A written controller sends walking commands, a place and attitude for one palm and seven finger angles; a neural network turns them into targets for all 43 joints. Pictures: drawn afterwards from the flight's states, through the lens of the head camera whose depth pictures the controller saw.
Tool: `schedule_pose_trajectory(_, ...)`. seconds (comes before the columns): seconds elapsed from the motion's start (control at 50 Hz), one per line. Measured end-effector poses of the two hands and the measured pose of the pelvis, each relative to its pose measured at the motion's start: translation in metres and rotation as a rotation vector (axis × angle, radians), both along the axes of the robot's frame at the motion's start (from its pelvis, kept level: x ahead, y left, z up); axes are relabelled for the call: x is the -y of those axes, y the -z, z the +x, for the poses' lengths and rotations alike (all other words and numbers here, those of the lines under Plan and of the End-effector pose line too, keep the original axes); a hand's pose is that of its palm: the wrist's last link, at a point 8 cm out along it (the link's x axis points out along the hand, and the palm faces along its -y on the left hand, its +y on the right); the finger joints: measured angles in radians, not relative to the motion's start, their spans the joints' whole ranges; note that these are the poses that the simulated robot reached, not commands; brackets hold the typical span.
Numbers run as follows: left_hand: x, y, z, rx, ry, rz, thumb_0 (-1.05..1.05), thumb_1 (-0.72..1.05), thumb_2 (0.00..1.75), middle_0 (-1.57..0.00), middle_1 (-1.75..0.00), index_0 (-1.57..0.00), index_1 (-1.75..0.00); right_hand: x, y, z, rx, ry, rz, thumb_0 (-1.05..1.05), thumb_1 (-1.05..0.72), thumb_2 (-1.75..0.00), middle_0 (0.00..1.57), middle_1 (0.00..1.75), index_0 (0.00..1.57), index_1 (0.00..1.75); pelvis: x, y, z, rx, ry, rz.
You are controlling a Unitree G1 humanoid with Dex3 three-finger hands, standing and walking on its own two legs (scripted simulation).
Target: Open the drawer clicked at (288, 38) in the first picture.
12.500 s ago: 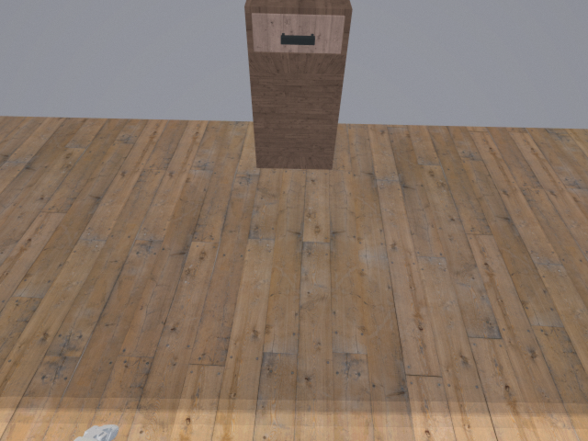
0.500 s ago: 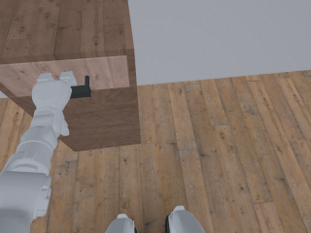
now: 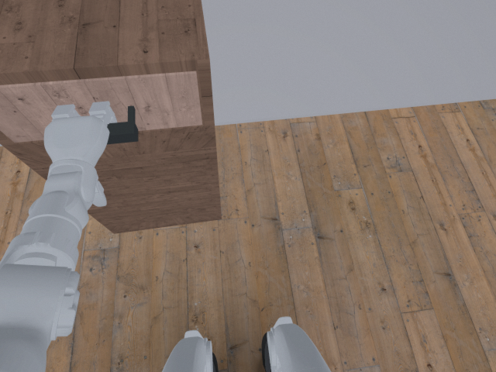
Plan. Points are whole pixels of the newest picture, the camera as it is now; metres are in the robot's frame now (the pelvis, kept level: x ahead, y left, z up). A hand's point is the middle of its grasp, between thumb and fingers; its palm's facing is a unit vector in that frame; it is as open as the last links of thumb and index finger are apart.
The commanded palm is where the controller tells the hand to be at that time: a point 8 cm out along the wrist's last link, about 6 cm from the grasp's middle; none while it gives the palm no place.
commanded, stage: lower the fingers behind the handle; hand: left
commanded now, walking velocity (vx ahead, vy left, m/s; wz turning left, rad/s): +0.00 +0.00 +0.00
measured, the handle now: (97, 124) +0.53 +0.23 +0.00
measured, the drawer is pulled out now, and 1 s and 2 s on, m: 0.00 0.00 0.06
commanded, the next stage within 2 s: close the thumb around the handle in 0.14 s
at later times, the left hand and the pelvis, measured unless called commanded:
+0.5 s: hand (92, 157) +0.48 +0.24 -0.02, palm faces -0.07 -0.02 -1.00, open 11.9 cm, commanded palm +0.47 +0.24 +0.03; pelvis +0.00 +0.00 +0.00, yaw +0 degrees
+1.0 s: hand (92, 157) +0.48 +0.24 -0.02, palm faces -0.06 -0.03 -1.00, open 5.9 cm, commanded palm +0.46 +0.24 +0.03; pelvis +0.01 +0.00 +0.00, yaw +0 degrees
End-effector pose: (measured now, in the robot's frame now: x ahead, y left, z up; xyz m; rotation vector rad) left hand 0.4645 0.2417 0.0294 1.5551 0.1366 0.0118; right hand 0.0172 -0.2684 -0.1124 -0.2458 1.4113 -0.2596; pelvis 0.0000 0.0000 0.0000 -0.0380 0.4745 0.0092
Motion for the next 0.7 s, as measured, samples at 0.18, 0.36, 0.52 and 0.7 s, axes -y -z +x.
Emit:
schedule_pose_trajectory(0.18, 0.0003, -0.0019, -0.0043, 0.003, 0.011, -0.013, 0.00, -0.49, 0.30, -0.31, -1.20, -0.32, -1.20, 0.0001, -0.0017, -0.0045, -0.006, 0.007, -0.001, 0.01, -0.90, -0.90, 0.20, 0.30, 0.21, 0.30, -0.0004, -0.0012, 0.0010, 0.004, 0.003, 0.000)
schedule_pose_trajectory(0.36, -0.0003, -0.0014, -0.0050, 0.011, 0.006, -0.008, 0.00, -0.44, 0.32, -0.30, -1.20, -0.32, -1.21, 0.0020, -0.0031, -0.0023, -0.007, 0.003, -0.004, 0.01, -0.90, -0.90, 0.20, 0.30, 0.21, 0.30, -0.0001, -0.0020, 0.0016, 0.006, 0.000, -0.001)
schedule_pose_trajectory(0.52, -0.0005, -0.0016, -0.0030, 0.005, 0.007, -0.007, 0.00, -0.15, 0.45, -0.33, -1.23, -0.34, -1.24, 0.0031, -0.0039, 0.0022, 0.005, -0.003, -0.010, 0.01, -0.90, -0.90, 0.20, 0.30, 0.21, 0.30, -0.0001, -0.0020, 0.0015, 0.005, 0.000, -0.001)
schedule_pose_trajectory(0.7, -0.0011, -0.0023, -0.0028, 0.007, 0.011, -0.014, 0.00, 0.32, 0.65, -0.35, -1.28, -0.37, -1.29, 0.0021, -0.0028, 0.0027, 0.007, 0.002, -0.007, 0.01, -0.90, -0.90, 0.20, 0.30, 0.21, 0.30, -0.0007, -0.0017, 0.0023, 0.004, 0.005, -0.001)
